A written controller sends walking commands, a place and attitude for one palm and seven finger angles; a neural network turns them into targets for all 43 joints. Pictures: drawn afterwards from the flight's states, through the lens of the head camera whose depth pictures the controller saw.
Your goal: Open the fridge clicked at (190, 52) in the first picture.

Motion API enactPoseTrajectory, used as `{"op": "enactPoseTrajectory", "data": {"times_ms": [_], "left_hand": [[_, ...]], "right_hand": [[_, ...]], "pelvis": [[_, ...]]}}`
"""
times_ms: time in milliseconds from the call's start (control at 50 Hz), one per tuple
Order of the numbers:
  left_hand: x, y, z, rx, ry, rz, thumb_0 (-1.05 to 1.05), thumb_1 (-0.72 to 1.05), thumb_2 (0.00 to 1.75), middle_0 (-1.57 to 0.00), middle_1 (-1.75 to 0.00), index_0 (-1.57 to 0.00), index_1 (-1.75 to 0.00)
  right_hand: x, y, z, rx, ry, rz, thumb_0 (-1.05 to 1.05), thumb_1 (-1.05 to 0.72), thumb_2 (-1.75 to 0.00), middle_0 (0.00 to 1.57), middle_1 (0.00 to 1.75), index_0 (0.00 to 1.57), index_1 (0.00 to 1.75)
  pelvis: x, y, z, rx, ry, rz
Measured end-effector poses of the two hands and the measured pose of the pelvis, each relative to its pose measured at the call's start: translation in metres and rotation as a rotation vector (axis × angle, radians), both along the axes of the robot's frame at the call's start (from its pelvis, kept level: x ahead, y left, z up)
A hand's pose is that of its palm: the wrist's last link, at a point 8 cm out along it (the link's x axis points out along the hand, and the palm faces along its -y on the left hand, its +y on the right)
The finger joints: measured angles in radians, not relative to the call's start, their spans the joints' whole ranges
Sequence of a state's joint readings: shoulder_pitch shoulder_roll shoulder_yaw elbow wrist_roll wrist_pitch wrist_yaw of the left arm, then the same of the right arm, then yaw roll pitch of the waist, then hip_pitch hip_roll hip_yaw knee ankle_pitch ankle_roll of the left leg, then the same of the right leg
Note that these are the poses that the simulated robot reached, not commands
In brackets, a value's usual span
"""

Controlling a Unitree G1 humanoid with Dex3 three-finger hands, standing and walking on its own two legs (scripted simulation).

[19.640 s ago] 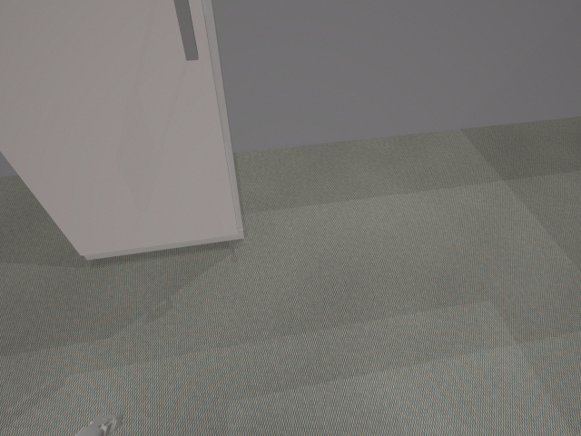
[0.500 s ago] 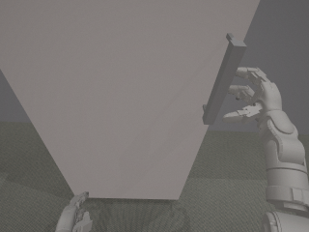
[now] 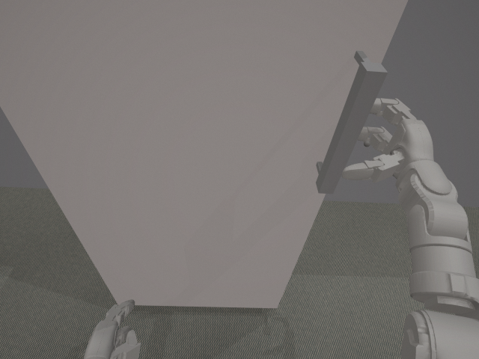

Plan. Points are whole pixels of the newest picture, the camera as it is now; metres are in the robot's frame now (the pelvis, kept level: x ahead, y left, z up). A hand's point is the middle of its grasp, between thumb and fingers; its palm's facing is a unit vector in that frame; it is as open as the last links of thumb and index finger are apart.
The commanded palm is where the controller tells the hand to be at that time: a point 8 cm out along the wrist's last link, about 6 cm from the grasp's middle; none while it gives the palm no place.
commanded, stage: slide the fingers in behind the handle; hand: right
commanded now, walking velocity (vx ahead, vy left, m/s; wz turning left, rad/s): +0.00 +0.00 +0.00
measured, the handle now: (340, 129) +0.44 -0.13 +0.20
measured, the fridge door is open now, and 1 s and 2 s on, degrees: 0 0 0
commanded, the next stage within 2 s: grip the handle and tug to test in 1.88 s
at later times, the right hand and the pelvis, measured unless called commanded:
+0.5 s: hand (365, 149) +0.39 -0.15 +0.20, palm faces -0.03 +1.00 +0.00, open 13.9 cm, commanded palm +0.36 -0.20 +0.21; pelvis +0.00 +0.00 +0.00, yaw +1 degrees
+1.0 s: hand (348, 147) +0.39 -0.12 +0.21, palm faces -0.04 +1.00 +0.00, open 14.0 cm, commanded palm +0.36 -0.17 +0.21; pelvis +0.00 +0.00 +0.00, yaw +1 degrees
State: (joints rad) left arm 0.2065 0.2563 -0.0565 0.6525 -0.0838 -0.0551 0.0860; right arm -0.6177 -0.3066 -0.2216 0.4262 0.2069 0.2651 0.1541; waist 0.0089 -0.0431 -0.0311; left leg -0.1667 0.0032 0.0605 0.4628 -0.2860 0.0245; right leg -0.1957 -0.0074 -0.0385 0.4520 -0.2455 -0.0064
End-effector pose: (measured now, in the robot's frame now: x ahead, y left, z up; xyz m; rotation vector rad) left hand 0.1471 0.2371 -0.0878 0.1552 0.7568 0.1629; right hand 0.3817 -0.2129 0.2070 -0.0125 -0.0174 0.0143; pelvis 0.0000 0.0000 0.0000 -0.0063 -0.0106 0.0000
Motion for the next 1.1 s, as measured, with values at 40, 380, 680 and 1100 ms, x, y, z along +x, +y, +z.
{"op": "enactPoseTrajectory", "data": {"times_ms": [40, 380, 680, 1100], "left_hand": [[-0.003, 0.001, -0.002, 0.000, 0.009, 0.001, 0.02, 0.90, 0.90, -0.20, -0.30, -0.20, -0.30], [-0.017, 0.001, -0.004, -0.012, 0.016, 0.019, 0.02, 0.90, 0.90, -0.20, -0.30, -0.20, -0.30], [0.012, -0.007, 0.008, -0.008, -0.043, -0.022, 0.02, 0.90, 0.90, -0.20, -0.30, -0.20, -0.30], [0.014, -0.013, 0.003, -0.037, -0.010, -0.029, 0.02, 0.90, 0.90, -0.20, -0.30, -0.20, -0.30]], "right_hand": [[0.001, -0.001, 0.000, -0.001, -0.002, -0.002, -0.01, 0.50, -0.30, 0.33, 1.24, 0.33, 1.21], [-0.004, 0.003, -0.001, 0.007, -0.025, 0.020, -0.01, 0.50, -0.30, 0.31, 1.22, 0.32, 1.21], [-0.017, 0.008, -0.001, 0.010, -0.023, 0.016, -0.01, 0.50, -0.30, 0.30, 1.20, 0.30, 1.20], [-0.017, 0.034, 0.000, 0.012, -0.017, 0.020, -0.01, 0.50, -0.30, 0.30, 1.20, 0.30, 1.20]], "pelvis": [[0.000, 0.000, 0.000, 0.000, 0.000, -0.002], [-0.002, -0.001, 0.000, 0.000, -0.005, 0.010], [-0.001, -0.002, 0.000, 0.002, -0.015, 0.003], [0.004, 0.000, 0.001, -0.002, -0.020, 0.010]]}}
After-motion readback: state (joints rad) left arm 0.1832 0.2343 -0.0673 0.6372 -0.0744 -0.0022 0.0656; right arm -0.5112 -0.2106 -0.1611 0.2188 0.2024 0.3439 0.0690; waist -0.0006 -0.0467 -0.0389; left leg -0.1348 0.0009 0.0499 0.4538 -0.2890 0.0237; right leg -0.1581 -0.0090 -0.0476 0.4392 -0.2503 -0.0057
